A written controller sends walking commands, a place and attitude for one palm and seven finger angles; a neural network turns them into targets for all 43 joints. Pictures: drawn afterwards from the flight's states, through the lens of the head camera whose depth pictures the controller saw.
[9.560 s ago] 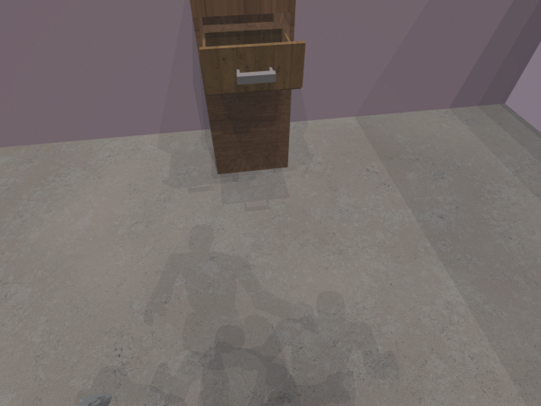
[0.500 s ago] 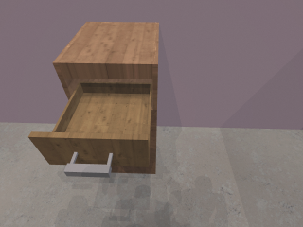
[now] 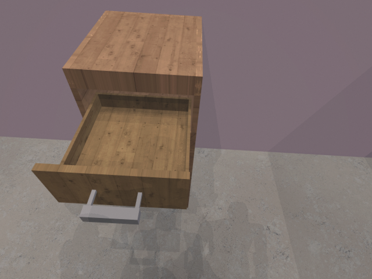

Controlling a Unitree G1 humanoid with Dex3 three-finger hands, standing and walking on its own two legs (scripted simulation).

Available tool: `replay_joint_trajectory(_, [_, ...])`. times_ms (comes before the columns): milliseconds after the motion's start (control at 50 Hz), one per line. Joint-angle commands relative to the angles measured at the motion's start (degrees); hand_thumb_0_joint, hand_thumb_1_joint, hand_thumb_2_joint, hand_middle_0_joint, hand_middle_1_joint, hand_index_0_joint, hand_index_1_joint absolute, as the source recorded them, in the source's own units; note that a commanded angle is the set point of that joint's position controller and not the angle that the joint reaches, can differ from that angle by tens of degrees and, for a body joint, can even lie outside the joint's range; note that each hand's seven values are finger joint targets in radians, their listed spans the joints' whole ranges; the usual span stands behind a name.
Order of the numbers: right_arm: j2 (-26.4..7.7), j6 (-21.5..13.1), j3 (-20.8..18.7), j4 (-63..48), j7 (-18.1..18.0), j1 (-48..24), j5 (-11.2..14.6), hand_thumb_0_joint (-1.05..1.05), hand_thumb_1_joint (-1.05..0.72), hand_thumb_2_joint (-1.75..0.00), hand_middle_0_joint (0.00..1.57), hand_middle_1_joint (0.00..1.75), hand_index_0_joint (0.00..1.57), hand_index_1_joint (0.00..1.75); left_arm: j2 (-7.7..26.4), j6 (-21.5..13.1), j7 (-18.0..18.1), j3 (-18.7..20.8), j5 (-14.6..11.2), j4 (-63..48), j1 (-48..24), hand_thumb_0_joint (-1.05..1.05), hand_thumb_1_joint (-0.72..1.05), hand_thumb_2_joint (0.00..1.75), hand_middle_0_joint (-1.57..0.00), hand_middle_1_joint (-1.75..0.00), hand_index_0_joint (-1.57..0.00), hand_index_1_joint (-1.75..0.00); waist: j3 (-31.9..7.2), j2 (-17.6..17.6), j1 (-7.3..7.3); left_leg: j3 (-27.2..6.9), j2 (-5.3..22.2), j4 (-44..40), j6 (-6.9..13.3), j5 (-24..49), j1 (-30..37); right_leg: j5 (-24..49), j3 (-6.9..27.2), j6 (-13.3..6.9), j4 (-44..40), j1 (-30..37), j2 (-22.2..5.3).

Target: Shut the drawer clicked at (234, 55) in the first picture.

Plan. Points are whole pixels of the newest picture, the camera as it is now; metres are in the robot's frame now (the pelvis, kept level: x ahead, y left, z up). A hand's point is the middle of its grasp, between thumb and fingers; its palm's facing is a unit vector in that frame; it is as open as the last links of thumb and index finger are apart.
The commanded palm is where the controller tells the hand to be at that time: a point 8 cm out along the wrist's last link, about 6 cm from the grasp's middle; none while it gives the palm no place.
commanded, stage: look again from close up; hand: left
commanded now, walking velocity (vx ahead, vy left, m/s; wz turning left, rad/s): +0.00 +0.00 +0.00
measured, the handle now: (113, 205) +0.29 +0.19 -0.04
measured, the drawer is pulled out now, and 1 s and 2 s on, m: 0.30 0.30 0.30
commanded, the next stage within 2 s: raise the hand and make a fist in 0.28 s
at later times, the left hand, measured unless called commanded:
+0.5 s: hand out of the picture +0.13 +0.23 -0.10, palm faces +0.19 -0.95 -0.23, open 7.1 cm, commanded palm +0.11 +0.24 -0.06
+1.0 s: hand out of the picture +0.13 +0.18 -0.02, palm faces +0.12 -0.99 -0.05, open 4.9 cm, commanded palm +0.10 +0.22 -0.02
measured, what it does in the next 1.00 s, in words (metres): lowers itself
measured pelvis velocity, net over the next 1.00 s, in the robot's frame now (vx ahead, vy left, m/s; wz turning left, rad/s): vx -0.04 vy -0.01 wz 0.08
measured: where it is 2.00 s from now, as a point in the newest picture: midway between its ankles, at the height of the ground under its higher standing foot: outside the picture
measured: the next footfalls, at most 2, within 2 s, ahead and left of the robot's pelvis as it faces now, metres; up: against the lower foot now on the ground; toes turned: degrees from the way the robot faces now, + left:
none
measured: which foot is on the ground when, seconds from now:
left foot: down 0.00-1.00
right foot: down 0.00-1.00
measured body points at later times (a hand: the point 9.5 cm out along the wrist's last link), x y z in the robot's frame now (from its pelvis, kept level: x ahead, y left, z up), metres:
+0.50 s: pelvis +0.02 +0.03 +0.00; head +0.03 +0.03 +0.45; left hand +0.12 +0.28 -0.08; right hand +0.08 -0.20 -0.14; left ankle +0.00 +0.11 -0.74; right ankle -0.01 -0.09 -0.73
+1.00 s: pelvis -0.04 -0.01 -0.09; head +0.00 -0.01 +0.36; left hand +0.12 +0.23 -0.01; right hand +0.21 -0.20 -0.13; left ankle +0.00 +0.11 -0.74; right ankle -0.01 -0.09 -0.74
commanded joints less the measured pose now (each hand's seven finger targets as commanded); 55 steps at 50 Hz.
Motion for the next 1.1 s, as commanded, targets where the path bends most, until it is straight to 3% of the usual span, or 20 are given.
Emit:
replay_joint_trajectory(0, [-6.2,-1.4,-1.0,-1.5,-0.4,1.5,0.2,0.00,-0.90,-0.90,0.20,0.30,0.20,0.30,5.1,-1.4,0.6,1.1,0.1,-1.4,2.9,0.00,0.90,0.90,-0.20,-0.30,-0.20,-0.30,0.5,1.2,0.55,-5.4,5.3,-5.0,1.4,9.9,-0.1,10.0,7.3,-0.3,-4.4,1.3,-7.2])
replay_joint_trajectory(340, [-7.1,-1.8,-1.1,-0.2,-1.1,0.1,0.3,0.00,-0.90,-0.90,0.20,0.30,0.20,0.30,4.3,-0.8,1.0,1.1,0.2,1.1,3.9,0.00,0.90,0.90,-0.20,-0.30,-0.20,-0.30,1.3,1.9,0.54,-6.1,5.9,-6.4,2.4,22.5,5.5,13.1,5.4,0.9,-3.7,1.6,-7.2])
replay_joint_trajectory(360, [-8.5,-1.9,-1.4,-4.2,-0.6,-3.2,0.7,0.00,-0.90,-0.90,0.20,0.30,0.20,0.30,5.1,-2.1,3.1,0.7,1.1,2.7,5.6,0.00,0.90,0.90,-0.20,-0.30,-0.20,-0.30,7.0,3.6,0.93,-5.5,6.4,3.5,0.3,31.9,-0.7,24.9,8.0,1.7,-3.5,-4.0,-9.2])
replay_joint_trajectory(380, [-16.8,-9.7,-3.8,-24.8,-1.9,-1.2,3.5,0.00,-0.90,-0.90,0.20,0.30,0.20,0.30,14.9,-12.3,2.3,5.9,-10.8,-88.6,-34.5,0.00,0.90,0.90,-0.22,-0.32,-0.22,-0.32,-20.9,16.0,-5.55,-8.5,1.6,-2.5,-1.8,38.5,17.4,23.9,2.4,0.5,2.9,-1.4,-3.2])
replay_joint_trajectory(400, [-10.4,-15.5,-0.9,-21.3,-3.1,-5.6,2.4,0.00,-0.90,-0.90,0.20,0.30,0.20,0.30,9.4,-8.5,3.8,3.2,-6.1,-73.4,-9.7,0.00,0.90,0.90,-0.24,-0.34,-0.24,-0.34,-20.5,21.7,0.12,-8.4,4.9,-5.9,-2.4,47.8,23.4,6.6,2.2,-0.4,9.2,-5.4,-1.5])
replay_joint_trajectory(420, [-10.8,-17.2,-2.4,-17.7,-3.1,-5.0,2.2,0.00,-0.90,-0.90,0.20,0.30,0.20,0.30,5.7,-5.6,6.5,0.9,-7.3,-68.5,-6.3,0.00,0.90,0.90,-0.26,-0.37,-0.26,-0.37,-17.0,17.3,-1.63,-8.1,4.4,-6.1,-4.4,44.8,17.2,-1.9,1.5,0.7,11.8,-9.1,-1.3])
replay_joint_trajectory(440, [-9.2,-17.2,-2.5,-16.9,-2.1,-2.3,3.1,0.00,-0.90,-0.90,0.20,0.30,0.20,0.30,-5.3,-0.2,6.0,-5.8,-6.9,-57.8,8.9,0.00,0.90,0.90,-0.28,-0.39,-0.28,-0.39,-11.6,10.7,-2.20,-8.6,4.4,-5.8,-3.0,39.9,14.5,-4.0,1.3,1.4,11.5,-13.4,-1.4])
replay_joint_trajectory(460, [-11.2,-17.8,-3.2,-22.1,-1.6,-3.4,3.0,0.00,-0.90,-0.90,0.20,0.30,0.20,0.30,-6.6,-1.5,4.7,-7.8,-9.0,-68.6,2.1,0.00,0.90,0.90,-0.30,-0.41,-0.30,-0.41,-6.6,6.9,-2.12,-9.3,4.6,-4.3,-2.5,36.1,9.2,-1.7,0.6,1.7,10.0,-12.5,-2.0])
replay_joint_trajectory(480, [-12.6,-18.7,-4.3,-23.2,-1.6,-3.9,2.3,0.00,-0.90,-0.90,0.20,0.30,0.20,0.30,-4.2,-3.8,3.7,-6.0,-8.2,-69.0,2.2,0.00,0.90,0.90,-0.32,-0.43,-0.32,-0.43,-6.7,2.8,-2.92,-9.1,3.7,-0.9,-2.1,29.7,6.7,-0.8,0.3,1.6,7.8,-13.7,-1.5])
replay_joint_trajectory(540, [-13.0,-18.6,-5.4,-28.0,-0.2,-6.4,1.2,0.00,-0.90,-0.90,0.20,0.30,0.20,0.30,-7.0,-10.7,-1.0,-4.2,-8.6,-56.0,19.0,0.00,0.90,0.90,-0.38,-0.50,-0.38,-0.50,-2.7,-14.1,-0.74,-8.4,1.0,7.3,-1.4,15.0,-7.6,4.0,-1.5,1.3,7.4,-17.5,-0.6])
replay_joint_trajectory(560, [-12.8,-18.0,-5.8,-29.5,0.3,-8.4,1.2,0.00,-0.90,-0.90,0.20,0.30,0.20,0.30,-7.3,-14.3,-3.8,-2.6,-9.7,-54.0,24.2,0.00,0.90,0.90,-0.40,-0.52,-0.40,-0.52,-2.8,-18.0,0.47,-7.9,0.7,9.7,-1.4,13.9,-11.9,6.2,-1.9,1.4,10.5,-18.8,-0.5])
replay_joint_trajectory(600, [-12.8,-17.6,-6.5,-33.1,1.5,-10.5,1.0,0.00,-0.90,-0.90,0.20,0.30,0.20,0.30,-9.2,-21.4,-9.4,-3.4,-10.7,-56.4,28.7,0.00,0.90,0.90,-0.44,-0.56,-0.44,-0.56,-8.3,-19.6,2.23,-6.3,0.2,14.0,-1.5,15.1,-17.2,10.1,-2.2,1.4,17.7,-19.8,-0.2])
replay_joint_trajectory(640, [-12.4,-17.9,-6.8,-35.5,3.1,-11.4,1.1,0.00,-0.90,-0.90,0.20,0.30,0.20,0.30,-7.0,-27.9,-13.3,-3.1,-11.1,-61.2,26.1,0.00,0.90,0.90,-0.48,-0.60,-0.48,-0.60,-12.3,-6.5,2.91,-5.1,-0.6,17.9,-1.9,13.0,-18.5,8.3,-0.8,0.6,22.3,-23.1,-0.8])
replay_joint_trajectory(680, [-11.6,-18.6,-6.8,-38.1,3.5,-11.6,0.9,0.00,-0.90,-0.90,0.20,0.30,0.20,0.30,-0.9,-33.5,-15.1,0.6,-11.1,-72.0,21.0,0.00,0.90,0.90,-0.52,-0.65,-0.52,-0.65,-19.0,6.0,2.96,-4.8,-0.6,21.3,-1.6,13.0,-17.5,5.8,1.1,0.0,25.7,-25.2,-0.9])
replay_joint_trajectory(720, [-11.5,-18.5,-7.0,-37.4,3.7,-10.5,0.3,0.00,-0.90,-0.90,0.20,0.30,0.20,0.30,7.0,-37.6,-15.3,5.5,-9.1,-75.7,16.0,0.00,0.90,0.90,-0.56,-0.69,-0.56,-0.69,-18.2,10.5,1.28,-5.8,-0.1,24.7,-1.3,10.1,-20.4,2.5,2.2,-0.4,28.3,-31.0,-0.8])
replay_joint_trajectory(740, [-11.2,-18.0,-6.7,-38.7,3.6,-11.3,0.2,0.00,-0.90,-0.90,0.20,0.30,0.20,0.30,6.7,-38.4,-15.3,5.3,-8.9,-77.6,15.2,0.00,0.90,0.90,-0.58,-0.71,-0.58,-0.71,-17.9,10.2,0.75,-6.2,-0.1,25.5,-0.8,6.7,-22.1,-0.2,2.3,-0.6,28.9,-33.1,-0.7])
replay_joint_trajectory(840, [-10.7,-15.4,-5.4,-42.7,0.2,-12.1,1.9,0.00,-0.90,-0.90,0.20,0.30,0.20,0.30,5.3,-34.9,-12.5,8.5,-13.7,-81.8,9.9,0.00,0.90,0.90,-0.68,-0.82,-0.68,-0.82,-14.0,5.3,-0.44,-6.5,-1.3,26.3,0.5,-10.6,-29.7,-15.2,5.6,-0.1,24.4,-34.0,-0.5])
replay_joint_trajectory(940, [-11.0,-15.2,-4.2,-43.4,-2.2,-9.7,3.1,0.00,-0.90,-0.90,0.20,0.30,0.20,0.30,6.3,-29.1,-14.9,6.5,-15.1,-81.6,8.3,0.00,0.90,0.90,-0.78,-0.93,-0.78,-0.93,-16.1,0.5,-2.12,-5.7,-1.3,28.5,1.3,-10.9,-31.3,-21.1,10.1,1.2,18.2,-29.5,-1.4])
replay_joint_trajectory(1040, [-10.4,-15.2,-3.5,-43.5,-2.8,-10.4,3.7,0.00,-0.90,-0.90,0.20,0.30,0.20,0.30,7.3,-21.6,-18.0,6.8,-14.9,-76.8,14.4,0.00,0.90,0.90,-0.88,-1.04,-0.88,-1.04,-14.8,-1.2,-1.04,-5.9,-1.5,27.3,1.3,-7.2,-31.2,-15.7,11.6,2.3,15.9,-24.6,-2.8])
replay_joint_trajectory(1080, [-9.7,-14.5,-3.8,-43.2,-3.1,-11.8,3.8,0.00,-0.90,-0.90,0.20,0.30,0.20,0.30,9.3,-19.4,-17.4,11.6,-15.8,-75.8,17.5,0.00,0.90,0.90,-0.92,-1.08,-0.92,-1.08,-14.6,-4.0,0.78,-6.0,-1.7,26.1,0.9,-6.4,-32.0,-13.1,11.8,3.0,15.7,-21.4,-3.7])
